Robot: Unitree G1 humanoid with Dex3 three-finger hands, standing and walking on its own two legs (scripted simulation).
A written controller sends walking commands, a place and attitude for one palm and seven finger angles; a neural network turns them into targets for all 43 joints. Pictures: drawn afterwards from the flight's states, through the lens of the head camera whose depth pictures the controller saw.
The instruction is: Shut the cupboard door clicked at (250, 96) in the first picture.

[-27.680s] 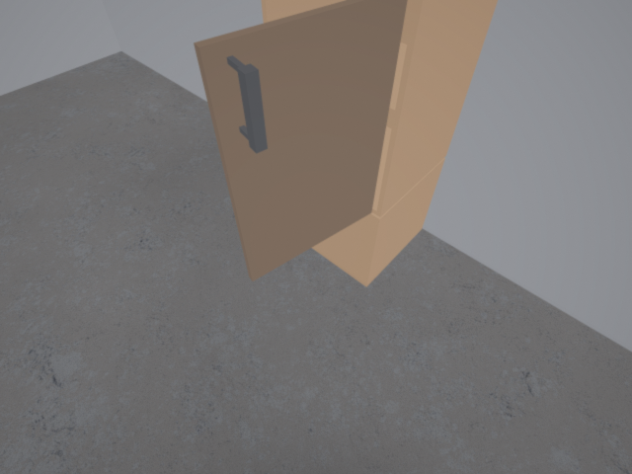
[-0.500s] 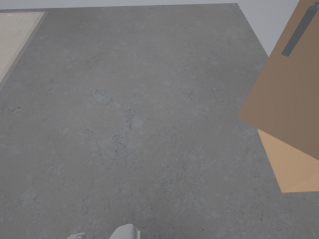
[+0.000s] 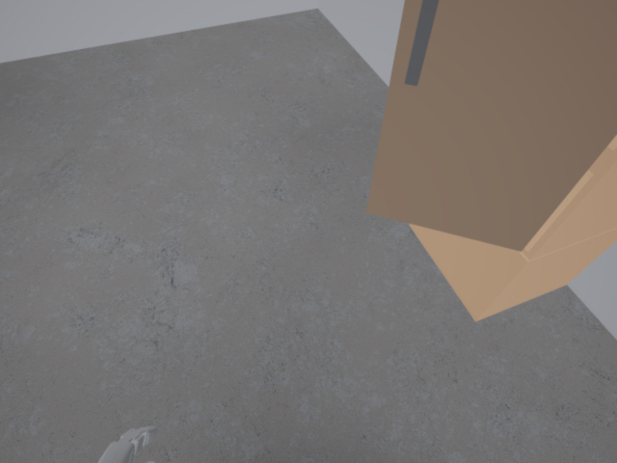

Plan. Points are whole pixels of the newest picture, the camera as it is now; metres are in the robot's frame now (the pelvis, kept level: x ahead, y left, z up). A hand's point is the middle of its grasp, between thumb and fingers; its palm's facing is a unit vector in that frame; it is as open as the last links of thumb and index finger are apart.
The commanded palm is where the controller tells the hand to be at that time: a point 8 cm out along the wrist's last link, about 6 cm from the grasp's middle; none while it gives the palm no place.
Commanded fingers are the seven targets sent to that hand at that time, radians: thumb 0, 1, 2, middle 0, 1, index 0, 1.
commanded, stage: turn to face it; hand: left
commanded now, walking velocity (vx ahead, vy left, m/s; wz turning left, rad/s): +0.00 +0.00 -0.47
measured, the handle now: (422, 36) +0.72 -0.15 +0.17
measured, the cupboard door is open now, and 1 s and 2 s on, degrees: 50 50 50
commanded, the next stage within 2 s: take the last steps up to it in 0.46 s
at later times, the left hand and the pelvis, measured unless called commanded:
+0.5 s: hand (176, 455) +0.15 +0.21 -0.16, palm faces -0.17 -0.97 -0.18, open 7.4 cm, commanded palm none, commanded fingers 0.00 0.90 0.90 -0.20 -0.30 -0.20 -0.30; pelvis +0.03 +0.03 +0.02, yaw -12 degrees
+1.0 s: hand (203, 456) +0.15 +0.17 -0.18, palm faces -0.27 -0.95 -0.13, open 7.4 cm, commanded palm none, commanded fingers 0.00 0.90 0.90 -0.20 -0.30 -0.20 -0.30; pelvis +0.10 +0.00 +0.00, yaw -18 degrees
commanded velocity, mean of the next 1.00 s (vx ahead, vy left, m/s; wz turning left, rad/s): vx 0.13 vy -0.07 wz -0.26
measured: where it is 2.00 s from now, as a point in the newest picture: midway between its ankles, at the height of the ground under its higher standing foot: (369, 449)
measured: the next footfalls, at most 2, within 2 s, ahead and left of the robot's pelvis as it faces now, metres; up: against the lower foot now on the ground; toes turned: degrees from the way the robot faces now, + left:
left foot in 0.34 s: +0.09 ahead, +0.13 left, +0.00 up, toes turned -4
right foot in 0.68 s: +0.02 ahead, -0.12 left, +0.00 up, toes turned -17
